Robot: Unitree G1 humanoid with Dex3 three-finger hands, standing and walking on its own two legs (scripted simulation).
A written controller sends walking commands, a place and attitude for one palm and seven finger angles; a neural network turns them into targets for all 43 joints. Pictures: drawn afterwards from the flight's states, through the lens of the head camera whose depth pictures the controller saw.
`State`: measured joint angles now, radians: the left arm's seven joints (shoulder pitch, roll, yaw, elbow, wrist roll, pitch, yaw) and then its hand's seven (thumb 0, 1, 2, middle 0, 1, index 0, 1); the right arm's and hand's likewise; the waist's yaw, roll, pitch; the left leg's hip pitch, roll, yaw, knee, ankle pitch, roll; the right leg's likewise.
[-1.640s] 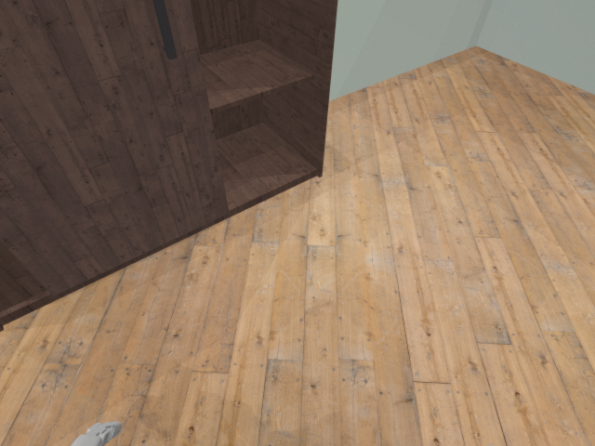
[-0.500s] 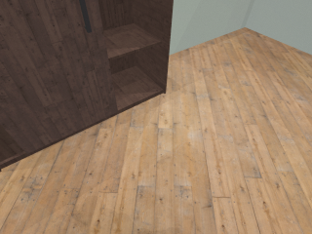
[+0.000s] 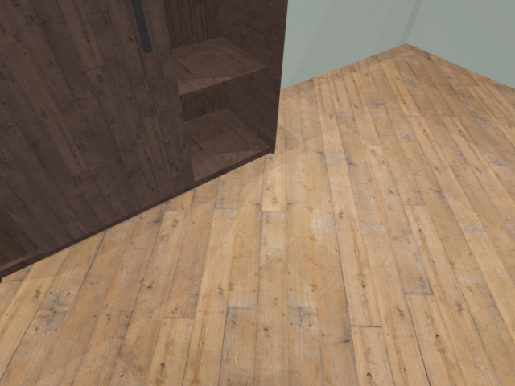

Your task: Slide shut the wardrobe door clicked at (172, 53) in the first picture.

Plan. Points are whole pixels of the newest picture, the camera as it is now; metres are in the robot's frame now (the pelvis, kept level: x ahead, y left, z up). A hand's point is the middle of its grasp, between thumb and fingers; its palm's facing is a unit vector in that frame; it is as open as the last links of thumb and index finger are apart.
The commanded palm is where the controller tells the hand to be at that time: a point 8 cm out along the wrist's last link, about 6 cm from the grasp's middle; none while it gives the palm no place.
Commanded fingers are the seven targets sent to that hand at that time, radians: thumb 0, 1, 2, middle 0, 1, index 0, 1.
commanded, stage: walk to a spot facing it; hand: left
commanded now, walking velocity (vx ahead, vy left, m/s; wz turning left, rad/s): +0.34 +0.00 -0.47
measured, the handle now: out of the picture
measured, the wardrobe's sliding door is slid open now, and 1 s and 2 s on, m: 0.52 0.52 0.52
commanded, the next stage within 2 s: turn to face it in 1.32 s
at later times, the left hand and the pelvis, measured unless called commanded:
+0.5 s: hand out of the picture +0.10 +0.13 -0.18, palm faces -0.08 -0.97 -0.21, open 7.3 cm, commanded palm none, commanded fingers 0.00 0.90 0.90 -0.20 -0.30 -0.20 -0.30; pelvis +0.10 -0.05 -0.01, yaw -10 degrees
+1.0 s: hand (204, 284) +0.36 +0.14 -0.20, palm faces -0.23 -0.96 -0.17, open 7.4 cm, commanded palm none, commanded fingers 0.00 0.90 0.90 -0.20 -0.30 -0.20 -0.30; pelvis +0.34 -0.04 -0.02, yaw -19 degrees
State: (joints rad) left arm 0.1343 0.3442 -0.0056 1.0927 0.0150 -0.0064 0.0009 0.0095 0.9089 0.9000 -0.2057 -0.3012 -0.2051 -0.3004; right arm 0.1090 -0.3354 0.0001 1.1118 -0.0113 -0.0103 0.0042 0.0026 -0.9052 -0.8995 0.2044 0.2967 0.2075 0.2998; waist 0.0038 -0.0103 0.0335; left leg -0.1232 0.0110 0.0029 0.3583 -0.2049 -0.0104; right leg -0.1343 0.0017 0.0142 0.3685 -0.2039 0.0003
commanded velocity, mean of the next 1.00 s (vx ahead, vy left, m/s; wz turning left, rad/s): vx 0.36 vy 0.00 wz -0.29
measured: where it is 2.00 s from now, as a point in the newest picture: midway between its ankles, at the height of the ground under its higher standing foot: (308, 292)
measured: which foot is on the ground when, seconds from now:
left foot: down 0.00-0.36, up 0.38-0.84, down 0.86-1.00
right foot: down 0.00-0.86, up 0.88-1.00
